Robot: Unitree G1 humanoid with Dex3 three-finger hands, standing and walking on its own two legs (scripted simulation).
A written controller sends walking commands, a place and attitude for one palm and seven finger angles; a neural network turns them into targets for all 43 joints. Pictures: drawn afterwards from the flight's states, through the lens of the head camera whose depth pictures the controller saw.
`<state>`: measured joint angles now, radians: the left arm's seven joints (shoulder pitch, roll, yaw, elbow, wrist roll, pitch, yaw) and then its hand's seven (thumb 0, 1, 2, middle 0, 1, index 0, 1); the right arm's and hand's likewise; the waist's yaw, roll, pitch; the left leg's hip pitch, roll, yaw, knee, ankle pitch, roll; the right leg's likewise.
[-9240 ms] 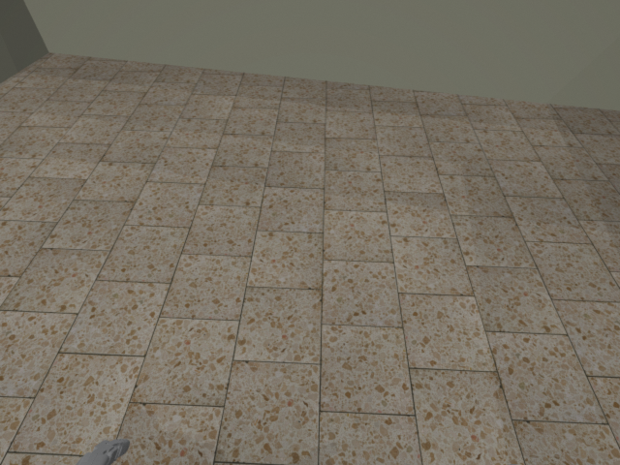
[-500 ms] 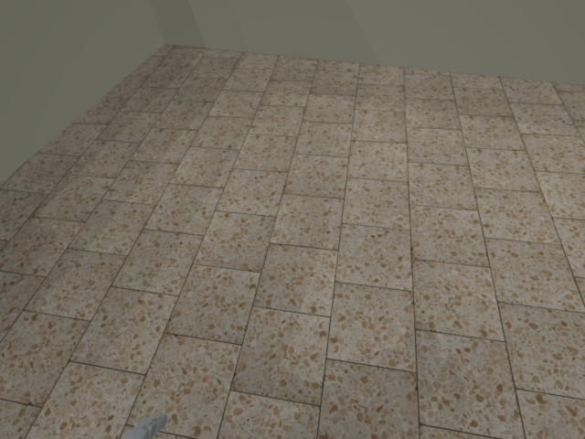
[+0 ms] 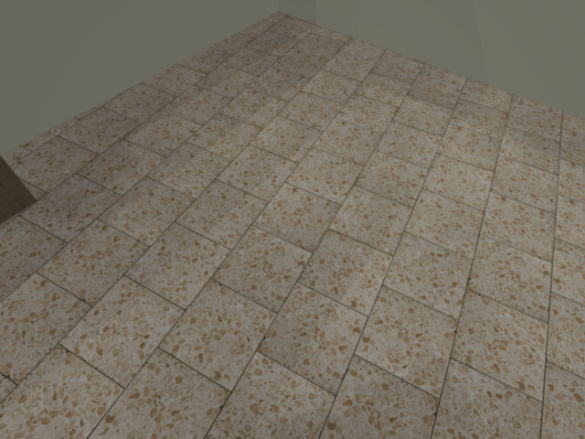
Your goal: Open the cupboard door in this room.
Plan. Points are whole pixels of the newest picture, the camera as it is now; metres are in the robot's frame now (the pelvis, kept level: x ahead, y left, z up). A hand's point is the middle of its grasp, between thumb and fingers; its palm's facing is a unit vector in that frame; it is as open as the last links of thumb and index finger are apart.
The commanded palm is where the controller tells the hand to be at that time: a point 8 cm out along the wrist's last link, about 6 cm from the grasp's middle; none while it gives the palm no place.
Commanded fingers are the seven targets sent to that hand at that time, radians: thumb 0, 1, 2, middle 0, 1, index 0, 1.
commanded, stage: turn or walk to find it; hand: left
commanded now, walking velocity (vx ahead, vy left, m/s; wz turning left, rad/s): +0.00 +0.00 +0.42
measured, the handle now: out of the picture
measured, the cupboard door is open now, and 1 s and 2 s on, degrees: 0 0 0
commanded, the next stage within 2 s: stand and wait in 0.68 s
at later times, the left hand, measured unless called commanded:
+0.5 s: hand out of the picture +0.07 +0.18 -0.13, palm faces +0.17 -0.94 -0.29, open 7.4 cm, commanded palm none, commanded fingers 0.00 0.90 0.90 -0.20 -0.30 -0.20 -0.30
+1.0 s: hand out of the picture -0.12 +0.13 -0.16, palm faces +0.40 -0.89 -0.23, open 7.3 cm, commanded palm none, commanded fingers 0.00 0.90 0.90 -0.20 -0.30 -0.20 -0.30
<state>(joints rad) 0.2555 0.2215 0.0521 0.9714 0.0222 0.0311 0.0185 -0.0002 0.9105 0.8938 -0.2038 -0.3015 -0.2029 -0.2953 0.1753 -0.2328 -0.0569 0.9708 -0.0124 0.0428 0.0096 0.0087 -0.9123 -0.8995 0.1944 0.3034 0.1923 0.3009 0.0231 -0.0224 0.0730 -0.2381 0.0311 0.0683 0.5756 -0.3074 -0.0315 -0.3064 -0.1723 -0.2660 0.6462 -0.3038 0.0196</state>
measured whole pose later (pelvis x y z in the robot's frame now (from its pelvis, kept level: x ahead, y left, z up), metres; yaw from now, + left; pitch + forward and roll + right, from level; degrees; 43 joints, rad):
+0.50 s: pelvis -0.02 -0.03 +0.00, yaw +10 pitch +0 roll +1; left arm 0.12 0.18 0.03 0.91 0.01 0.02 0.02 0.00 0.91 0.89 -0.20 -0.30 -0.20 -0.29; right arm 0.24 -0.22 -0.06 0.98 -0.02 0.05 0.00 0.01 -0.91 -0.90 0.20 0.30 0.20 0.30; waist -0.04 0.06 0.07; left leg -0.32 -0.04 -0.09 0.60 -0.32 -0.02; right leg -0.27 -0.03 -0.06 0.58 -0.30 0.02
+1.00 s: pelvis -0.05 -0.04 +0.01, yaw +20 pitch +0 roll +0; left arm 0.30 0.18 0.03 1.04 0.02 0.01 0.02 0.00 0.91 0.89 -0.20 -0.30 -0.20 -0.30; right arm 0.16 -0.22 -0.04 1.02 -0.01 0.04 -0.01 0.01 -0.91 -0.90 0.19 0.30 0.19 0.30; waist 0.05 0.01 0.06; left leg -0.20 0.04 0.05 0.55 -0.31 -0.04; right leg -0.26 -0.08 -0.22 0.53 -0.25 -0.03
